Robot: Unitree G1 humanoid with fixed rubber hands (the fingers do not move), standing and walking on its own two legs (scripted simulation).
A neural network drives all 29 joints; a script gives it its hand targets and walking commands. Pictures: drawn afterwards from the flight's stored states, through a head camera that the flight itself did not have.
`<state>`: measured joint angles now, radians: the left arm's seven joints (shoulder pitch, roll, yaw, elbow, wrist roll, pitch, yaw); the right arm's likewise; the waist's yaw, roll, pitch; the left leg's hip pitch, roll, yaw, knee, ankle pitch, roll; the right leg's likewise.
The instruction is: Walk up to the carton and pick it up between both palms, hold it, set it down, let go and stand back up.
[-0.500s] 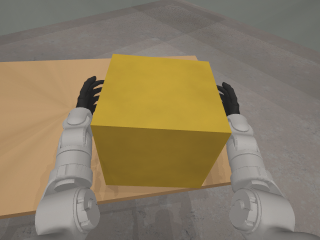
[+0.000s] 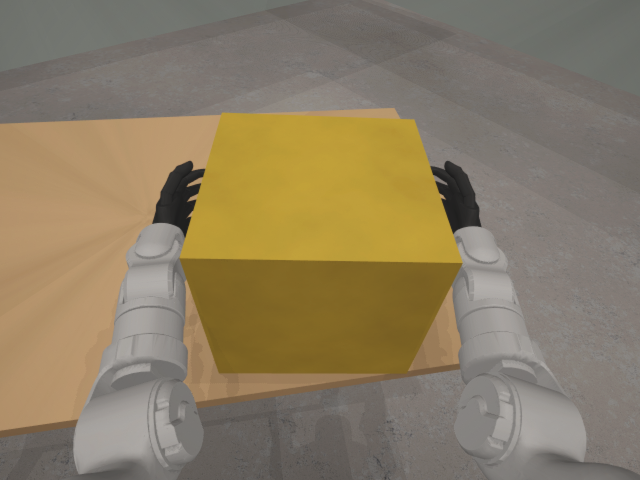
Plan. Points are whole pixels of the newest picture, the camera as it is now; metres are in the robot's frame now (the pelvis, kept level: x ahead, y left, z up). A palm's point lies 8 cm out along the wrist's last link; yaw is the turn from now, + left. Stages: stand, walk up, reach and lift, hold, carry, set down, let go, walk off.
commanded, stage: set down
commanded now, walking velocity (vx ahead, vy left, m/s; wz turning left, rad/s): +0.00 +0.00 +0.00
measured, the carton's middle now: (316, 246) +0.42 +0.03 +0.06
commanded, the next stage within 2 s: none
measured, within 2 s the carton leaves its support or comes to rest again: neither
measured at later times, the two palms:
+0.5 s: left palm (172, 234) +0.40 +0.22 +0.10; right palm (454, 234) +0.42 -0.15 +0.11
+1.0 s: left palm (154, 224) +0.42 +0.25 +0.10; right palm (491, 229) +0.45 -0.21 +0.09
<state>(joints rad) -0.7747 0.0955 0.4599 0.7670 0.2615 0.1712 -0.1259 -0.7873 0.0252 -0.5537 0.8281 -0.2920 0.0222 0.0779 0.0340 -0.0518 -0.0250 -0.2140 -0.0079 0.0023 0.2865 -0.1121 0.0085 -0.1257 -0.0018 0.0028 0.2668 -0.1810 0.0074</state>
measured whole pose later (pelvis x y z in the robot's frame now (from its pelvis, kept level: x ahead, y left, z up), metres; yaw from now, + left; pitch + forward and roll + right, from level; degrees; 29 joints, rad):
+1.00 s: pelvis -0.01 -0.01 -0.01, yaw -1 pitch +15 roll -2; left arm -0.90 0.37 0.00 1.12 -0.30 -0.01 0.00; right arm -0.91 -0.40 0.15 1.15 0.46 -0.03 -0.07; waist 0.09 0.03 -0.17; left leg -0.57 0.05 0.00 0.48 -0.17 -0.01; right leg -0.46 0.04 -0.02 0.41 -0.21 -0.01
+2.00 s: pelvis -0.03 -0.01 -0.01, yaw -1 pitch +9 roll -1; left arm -1.06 0.56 0.00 0.76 -0.37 0.57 0.02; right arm -1.06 -0.49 0.12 0.83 0.54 0.43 -0.06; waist 0.05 0.00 -0.11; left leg -0.44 0.04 0.02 0.37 -0.10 0.00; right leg -0.34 0.03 -0.01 0.33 -0.15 -0.01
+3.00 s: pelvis -0.02 -0.01 +0.00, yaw -2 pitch +0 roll +0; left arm -0.11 0.33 0.22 -0.10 -0.27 0.57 0.02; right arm -0.10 -0.35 -0.03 0.02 0.41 0.34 -0.05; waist 0.04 -0.03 0.00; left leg -0.22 0.02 0.04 0.34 -0.13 0.00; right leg -0.15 0.02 0.02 0.33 -0.19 -0.01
